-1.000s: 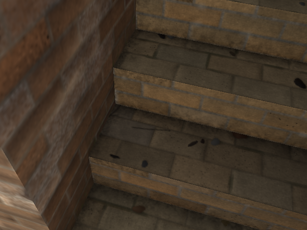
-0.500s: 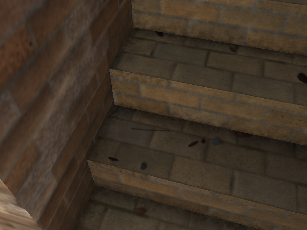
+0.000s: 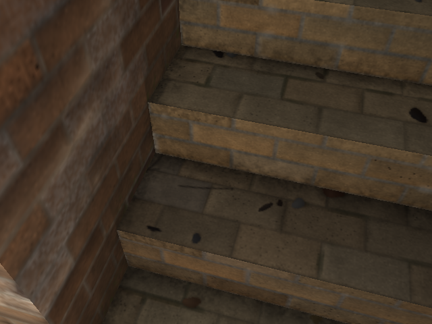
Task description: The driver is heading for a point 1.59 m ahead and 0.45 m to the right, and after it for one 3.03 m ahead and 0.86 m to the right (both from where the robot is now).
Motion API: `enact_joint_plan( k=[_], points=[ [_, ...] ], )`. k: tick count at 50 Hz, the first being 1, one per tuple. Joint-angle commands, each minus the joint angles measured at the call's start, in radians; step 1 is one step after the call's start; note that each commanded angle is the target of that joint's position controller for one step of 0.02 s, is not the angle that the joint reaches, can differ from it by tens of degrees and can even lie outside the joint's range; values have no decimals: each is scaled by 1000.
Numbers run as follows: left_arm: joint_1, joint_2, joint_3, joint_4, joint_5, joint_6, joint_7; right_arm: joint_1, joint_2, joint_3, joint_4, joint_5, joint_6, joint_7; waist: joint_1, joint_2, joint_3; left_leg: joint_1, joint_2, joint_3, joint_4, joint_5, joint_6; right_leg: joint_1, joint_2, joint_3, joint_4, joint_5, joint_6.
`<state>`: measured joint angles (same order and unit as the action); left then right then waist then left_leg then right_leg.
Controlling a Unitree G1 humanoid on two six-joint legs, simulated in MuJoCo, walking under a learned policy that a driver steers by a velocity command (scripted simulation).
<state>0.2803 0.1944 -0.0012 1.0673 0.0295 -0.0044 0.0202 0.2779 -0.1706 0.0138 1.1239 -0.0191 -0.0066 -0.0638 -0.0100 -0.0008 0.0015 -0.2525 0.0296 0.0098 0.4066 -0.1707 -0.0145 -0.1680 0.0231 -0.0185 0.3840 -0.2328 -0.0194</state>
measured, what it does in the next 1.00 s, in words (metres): climbs: right foot 0.19 m higher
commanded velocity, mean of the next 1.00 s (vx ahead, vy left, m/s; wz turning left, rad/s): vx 0.35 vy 0.00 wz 0.00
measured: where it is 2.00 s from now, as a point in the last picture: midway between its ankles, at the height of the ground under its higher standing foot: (257, 207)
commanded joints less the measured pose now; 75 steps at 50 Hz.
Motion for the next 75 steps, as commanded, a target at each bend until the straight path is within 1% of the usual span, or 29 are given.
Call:
enact_joint_plan(
  k=[1, 14, 18, 22, 24, 25, 29, 35, 37, 39, 40, 41, 42, 43, 45, 47, 54, 55, 56, 58, 62, 63, 66, 67, 70, 71, 72, 73, 75],
  points=[
    [44, 66, -1, -24, 10, -15, 27, 56, -40, 6, -22, 4, -20, 3, 0, 19, 39, 26, 57, -70, -134, -143, 31, -39, -107, 125, -156, -106, -19],
    [88, 29, 1, -85, -3, -41, 30, 64, -79, -40, -117, 0, -51, 17, 30, 58, 105, -23, 71, -134, -78, -307, 160, -111, -40, 35, 53, -157, -99],
    [95, 123, 33, -99, -20, -57, 34, 46, -22, -26, -171, -6, -76, 27, 20, -167, 51, -64, -34, 41, 219, -57, 116, 38, -160, 186, -9, 342, -137],
    [-15, 126, 32, -146, -48, -50, 41, 127, -30, -32, -177, -16, -95, 26, -75, -58, 33, 39, -51, 44, 5, -90, 119, 54, -181, 102, 234, 1084, -169],
    [-50, 76, 17, -192, -65, -63, 29, 321, -191, -76, -139, -10, -83, 8, -120, 256, -94, 400, 196, -260, -80, 588, 244, -309, -10, -63, 676, 411, -53],
    [-56, 53, 17, -177, -44, -64, 25, 320, -180, -72, -131, -19, -74, 4, -125, 278, -75, 429, 355, -375, -136, 751, 371, -465, 22, -81, 954, -260, -29],
    [-346, -23, 18, -370, -18, -18, 51, 286, -132, -73, -118, -69, -97, 13, -90, 145, 102, 373, 365, -254, -184, 211, 283, -1046, -50, 171, 1673, -584, -99],
    [-565, -112, -62, -701, -26, -12, 45, 178, -122, -38, -78, 6, -103, 25, 34, -5, 204, -48, 260, -38, -499, -253, 171, -1104, -137, -10, 1475, -445, -97],
    [-329, -99, -61, -633, -42, -7, 21, 43, -197, -44, -171, 56, -77, -6, 111, 57, 18, -353, 177, 79, -630, 283, 198, -260, -88, -86, 1067, -177, -101],
    [112, -12, 1, -430, -12, 7, 36, 79, -355, -91, -182, 68, -103, 11, 246, 185, -260, -35, 180, 151, -147, 1538, 181, -26, 61, -187, 1064, -182, -103],
    [200, 46, 25, -399, -2, 2, 42, 82, -365, -115, -184, 104, -114, 30, 290, 218, -362, 140, 153, 98, 207, 1583, 157, -50, 97, -50, 740, -222, -111],
    [250, 181, 60, -359, 9, 9, 75, 47, -286, -108, -237, 105, -125, 86, 276, -165, -399, -132, 16, 18, 621, 760, 76, 79, -129, 434, 371, -201, -182],
    [230, 301, 98, -339, 2, 19, 93, 68, -122, -81, -251, 32, -107, 109, 220, -387, -495, -252, -168, -235, 1039, 3, 101, 46, -327, 970, -31, -254, -221],
    [79, 284, 109, -370, 13, 11, 81, 96, 4, -71, -271, -16, -85, 104, 126, -297, -385, -386, -181, -384, 1406, 22, 95, -79, -376, 1004, -64, -338, -191],
    [-157, 96, 59, -279, 2, -3, 46, 76, 39, -57, -311, -44, -32, 69, -67, -131, -10, -574, -97, -235, 1414, 139, 95, -376, -294, 655, 172, -394, -143],
    [-155, -24, 26, -205, -7, -32, 25, 112, 37, -56, -306, -42, 10, 45, -109, -44, 46, -537, -121, -199, 1423, 144, 66, -504, -212, 336, 296, -125, -84],
    [-80, 68, 38, -177, -22, -81, 32, -35, -15, -55, -402, 13, 56, -6, -90, -69, 12, -543, -104, -88, 1124, -14, -11, -341, -248, 186, 67, 342, -143],
    [-189, 46, 12, -272, -4, -87, -23, 22, -43, -6, -384, 57, 60, 115, -43, -281, -288, -600, -75, -64, 1251, 43, -52, -197, -184, 137, 17, 229, -179],
    [-173, 67, 30, -270, -3, -92, -56, 108, -93, -41, -314, 21, 53, 155, -34, -223, -158, -569, -73, -77, 1324, 69, -52, -214, -204, 184, -38, 54, -191],
    [110, 145, 58, -173, 31, -81, -78, 0, -123, -42, -328, -16, 24, 137, 90, -127, -33, -884, -100, -146, 1474, 10, 31, 32, -283, 285, -49, -56, -266],
    [452, -13, 13, 19, 90, -48, -69, -295, 42, 41, -402, -5, -51, 107, 196, -69, 31, -1543, -50, -201, 1739, -176, 215, 547, -384, 376, -44, -8, -282],
    [279, 158, 69, -109, -43, -105, 11, -395, 53, -8, -524, -45, -39, 50, 59, -9, 191, -1353, -5, -59, 1594, -287, 111, 264, -358, 325, -147, -76, -234],
    [249, 143, 54, -101, -30, -158, 38, -330, 49, -10, -562, -24, -1, 15, 22, -49, 161, -1220, 61, 4, 1579, -201, 85, 94, -358, 252, -283, -120, -231],
    [456, -94, -22, 43, 76, -111, -12, -392, 101, 79, -525, -45, 27, 107, 134, -159, -157, -1487, 51, -110, 1804, -296, 190, 450, -384, 288, -117, 3, -236],
    [467, -16, 11, 69, 144, -67, -65, -531, 82, 95, -607, -28, -14, 129, 102, -28, -44, -1681, 120, -65, 1482, -345, 282, 477, -372, 249, -191, 18, -192],
    [205, 24, 18, -33, 114, -54, -88, -565, 57, 90, -624, -24, 1, 138, -7, -3, -17, -1127, 129, 70, 1102, -266, 288, -19, -294, 101, -381, -36, -189],
    [294, 45, 9, 8, 44, -58, -121, -772, 20, 94, -696, -22, 24, 138, 41, -115, 19, -795, 74, 74, 1142, -480, 236, -406, -305, 179, -545, -54, -223],
    [151, 189, 53, -57, -125, -82, -17, -300, 63, 45, -602, 52, 35, 68, -74, -179, 74, -352, 66, 212, 1007, -277, 196, -381, -230, -39, -531, 388, -244],
    [205, 312, 86, -19, -137, -100, -5, 94, -21, -28, -418, 83, 35, -9, -227, -185, -207, 20, -75, 194, 805, -234, 148, -141, -201, -86, 6, 1292, -159]
  ],
)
